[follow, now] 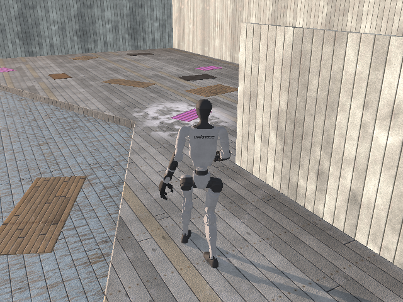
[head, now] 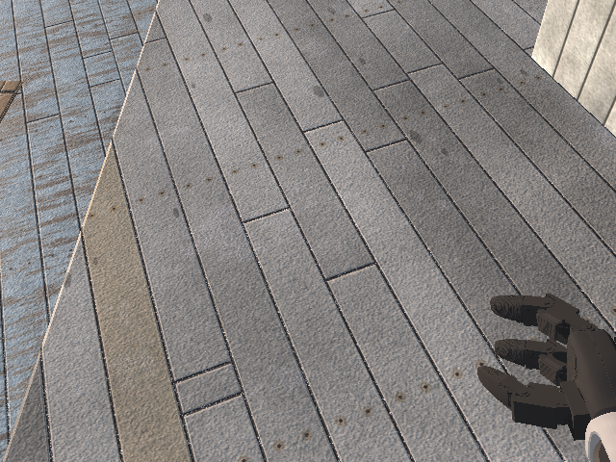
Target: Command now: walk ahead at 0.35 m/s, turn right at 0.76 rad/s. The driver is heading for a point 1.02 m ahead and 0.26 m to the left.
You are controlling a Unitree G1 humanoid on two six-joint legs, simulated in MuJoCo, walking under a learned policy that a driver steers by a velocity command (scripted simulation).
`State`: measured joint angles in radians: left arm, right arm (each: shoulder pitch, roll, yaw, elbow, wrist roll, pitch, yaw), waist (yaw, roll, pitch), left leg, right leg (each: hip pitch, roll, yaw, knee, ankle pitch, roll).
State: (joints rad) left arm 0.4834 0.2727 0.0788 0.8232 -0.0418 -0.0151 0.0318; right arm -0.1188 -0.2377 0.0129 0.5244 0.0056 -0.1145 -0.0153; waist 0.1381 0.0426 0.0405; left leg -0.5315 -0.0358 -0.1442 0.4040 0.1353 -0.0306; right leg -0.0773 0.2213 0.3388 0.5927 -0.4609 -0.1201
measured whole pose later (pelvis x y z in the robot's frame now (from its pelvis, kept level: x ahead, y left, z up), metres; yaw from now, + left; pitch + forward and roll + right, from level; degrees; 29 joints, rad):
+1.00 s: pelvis +0.07 +0.07 +0.02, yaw +21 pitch +4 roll -3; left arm 0.07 0.30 0.10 0.68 0.01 0.00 0.05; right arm 0.22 -0.31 -0.08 0.58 0.02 0.04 -0.04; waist -0.01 -0.01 0.02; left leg -0.34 -0.08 -0.15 0.49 -0.20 0.06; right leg -0.60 0.05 0.10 1.00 -0.31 0.07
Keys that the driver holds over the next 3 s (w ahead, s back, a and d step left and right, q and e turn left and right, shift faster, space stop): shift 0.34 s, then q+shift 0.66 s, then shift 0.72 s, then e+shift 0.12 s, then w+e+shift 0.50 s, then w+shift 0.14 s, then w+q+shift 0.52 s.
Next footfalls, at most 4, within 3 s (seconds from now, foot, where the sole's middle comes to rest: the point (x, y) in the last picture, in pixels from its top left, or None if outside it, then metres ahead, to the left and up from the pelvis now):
0.02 left None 0.22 0.13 -0.76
0.38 right None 0.15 -0.10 -0.76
0.74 left None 0.10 0.16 -0.76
1.24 right None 0.20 -0.02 -0.76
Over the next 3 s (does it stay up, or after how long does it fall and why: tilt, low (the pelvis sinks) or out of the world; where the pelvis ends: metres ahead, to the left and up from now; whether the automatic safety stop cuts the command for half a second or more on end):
stays up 0.91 0.04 0.01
